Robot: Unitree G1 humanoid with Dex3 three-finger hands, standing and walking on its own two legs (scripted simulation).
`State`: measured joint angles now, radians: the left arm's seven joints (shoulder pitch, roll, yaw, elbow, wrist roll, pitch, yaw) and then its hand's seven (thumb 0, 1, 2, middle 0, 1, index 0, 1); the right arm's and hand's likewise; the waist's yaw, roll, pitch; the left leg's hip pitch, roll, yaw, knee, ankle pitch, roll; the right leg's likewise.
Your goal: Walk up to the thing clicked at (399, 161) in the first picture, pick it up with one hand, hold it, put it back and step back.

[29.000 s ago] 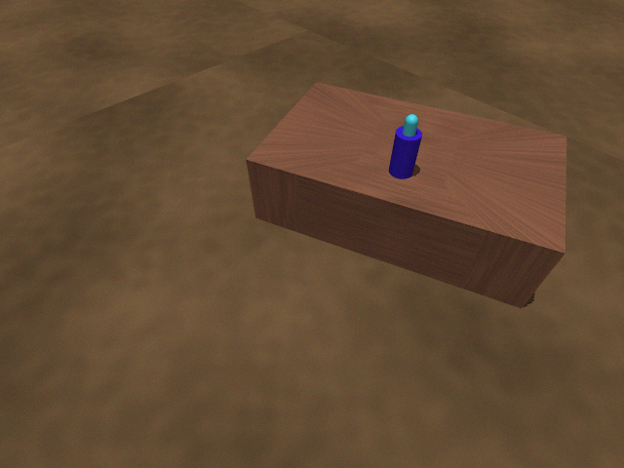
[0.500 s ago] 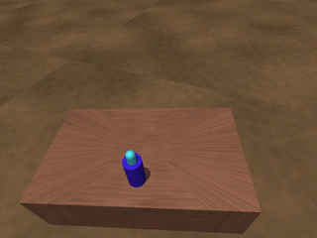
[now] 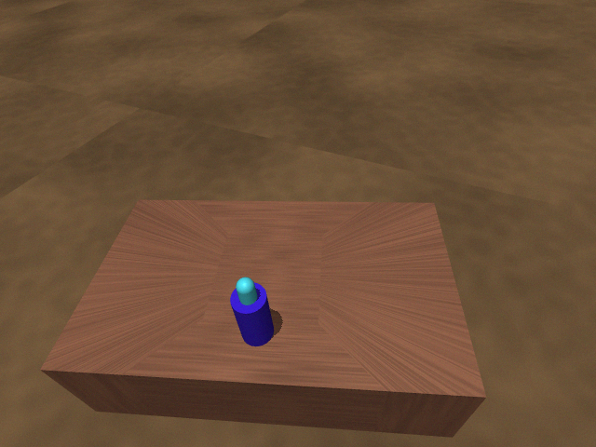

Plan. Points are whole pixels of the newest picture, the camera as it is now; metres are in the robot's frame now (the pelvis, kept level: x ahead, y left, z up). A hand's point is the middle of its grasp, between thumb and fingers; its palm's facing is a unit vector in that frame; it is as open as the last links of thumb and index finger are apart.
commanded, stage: home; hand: left
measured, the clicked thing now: (251, 308) +0.52 +0.18 -0.33
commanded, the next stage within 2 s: stand in 0.48 s
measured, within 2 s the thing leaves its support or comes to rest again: neither
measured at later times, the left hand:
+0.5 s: hand out of the picture +0.07 +0.25 -0.15, palm faces +0.00 -0.93 -0.37, open 17.6 cm
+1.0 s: hand out of the picture +0.09 +0.25 -0.15, palm faces +0.01 -0.93 -0.37, open 10.1 cm
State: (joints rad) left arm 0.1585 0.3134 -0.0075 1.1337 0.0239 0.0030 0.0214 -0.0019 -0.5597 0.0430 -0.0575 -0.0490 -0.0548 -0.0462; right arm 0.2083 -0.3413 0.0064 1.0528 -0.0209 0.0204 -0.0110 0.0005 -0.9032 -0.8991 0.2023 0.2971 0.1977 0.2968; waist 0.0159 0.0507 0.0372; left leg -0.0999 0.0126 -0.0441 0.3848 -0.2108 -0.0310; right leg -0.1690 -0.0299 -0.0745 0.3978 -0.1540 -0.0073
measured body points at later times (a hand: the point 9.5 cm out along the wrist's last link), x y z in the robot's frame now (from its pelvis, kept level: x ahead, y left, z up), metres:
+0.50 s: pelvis +0.01 +0.00 +0.00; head +0.00 -0.02 +0.45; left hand +0.07 +0.30 -0.12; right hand +0.06 -0.29 -0.15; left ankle +0.01 +0.14 -0.74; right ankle +0.04 -0.11 -0.74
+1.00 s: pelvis +0.02 -0.01 +0.00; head +0.02 -0.02 +0.45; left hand +0.09 +0.29 -0.12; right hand +0.09 -0.30 -0.14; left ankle +0.01 +0.14 -0.74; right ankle +0.04 -0.11 -0.74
